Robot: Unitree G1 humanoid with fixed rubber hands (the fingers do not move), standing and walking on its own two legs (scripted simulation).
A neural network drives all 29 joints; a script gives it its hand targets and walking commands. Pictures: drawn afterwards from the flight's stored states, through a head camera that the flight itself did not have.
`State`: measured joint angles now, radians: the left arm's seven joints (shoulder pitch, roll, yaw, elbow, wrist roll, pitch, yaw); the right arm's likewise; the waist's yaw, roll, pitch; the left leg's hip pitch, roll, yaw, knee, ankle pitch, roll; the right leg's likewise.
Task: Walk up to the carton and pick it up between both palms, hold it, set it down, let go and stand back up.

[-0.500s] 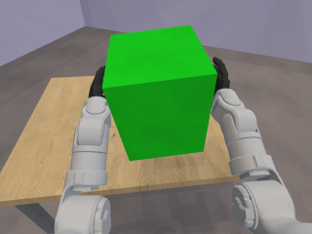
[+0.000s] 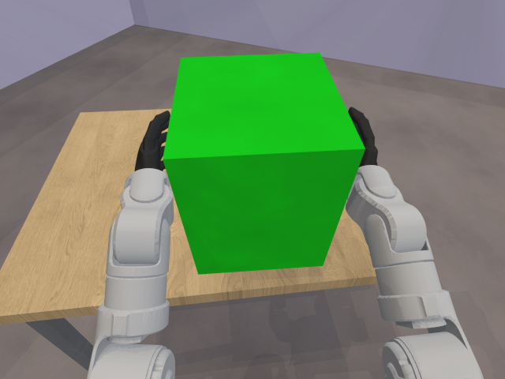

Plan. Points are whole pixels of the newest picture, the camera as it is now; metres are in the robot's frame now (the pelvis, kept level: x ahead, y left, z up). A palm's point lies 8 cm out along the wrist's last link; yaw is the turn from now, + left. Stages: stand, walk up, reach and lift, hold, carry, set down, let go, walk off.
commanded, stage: hold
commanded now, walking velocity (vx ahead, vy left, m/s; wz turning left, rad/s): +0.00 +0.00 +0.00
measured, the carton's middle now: (256, 168) +0.38 +0.03 +0.17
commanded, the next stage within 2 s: none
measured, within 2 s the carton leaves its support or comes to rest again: neither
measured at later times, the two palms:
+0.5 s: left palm (156, 148) +0.36 +0.16 +0.22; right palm (366, 164) +0.36 -0.13 +0.20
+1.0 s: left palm (160, 161) +0.38 +0.17 +0.18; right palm (354, 151) +0.40 -0.12 +0.19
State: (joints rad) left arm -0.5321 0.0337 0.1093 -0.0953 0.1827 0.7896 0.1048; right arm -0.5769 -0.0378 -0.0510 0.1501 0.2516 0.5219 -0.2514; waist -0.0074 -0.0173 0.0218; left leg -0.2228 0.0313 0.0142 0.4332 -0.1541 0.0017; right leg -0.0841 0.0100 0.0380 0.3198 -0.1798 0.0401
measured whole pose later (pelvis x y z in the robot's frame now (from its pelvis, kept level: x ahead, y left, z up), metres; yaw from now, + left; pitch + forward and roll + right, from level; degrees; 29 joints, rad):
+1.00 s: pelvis +0.01 +0.00 +0.00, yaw +0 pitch -3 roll -2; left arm -0.61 0.03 0.16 0.14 0.20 0.73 0.09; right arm -0.72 -0.03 -0.10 0.41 0.24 0.50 -0.23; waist -0.01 -0.02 -0.01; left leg -0.21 0.03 0.01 0.43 -0.17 0.01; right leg -0.08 0.01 0.04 0.33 -0.20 0.04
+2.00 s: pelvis +0.00 +0.00 +0.00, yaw +0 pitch -4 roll -2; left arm -0.71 0.03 0.17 0.36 0.19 0.69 0.08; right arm -0.69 -0.05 -0.09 0.55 0.18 0.41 -0.22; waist -0.01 -0.02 -0.07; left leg -0.21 0.03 0.01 0.43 -0.16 0.01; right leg -0.08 0.01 0.04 0.33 -0.19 0.04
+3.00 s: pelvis -0.01 +0.00 +0.00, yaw +0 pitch -5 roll -2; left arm -0.72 0.03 0.16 0.32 0.19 0.72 0.08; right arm -0.66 -0.04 -0.09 0.51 0.18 0.41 -0.23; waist -0.01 -0.02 -0.07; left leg -0.21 0.03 0.01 0.43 -0.14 0.01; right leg -0.08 0.01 0.04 0.33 -0.17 0.04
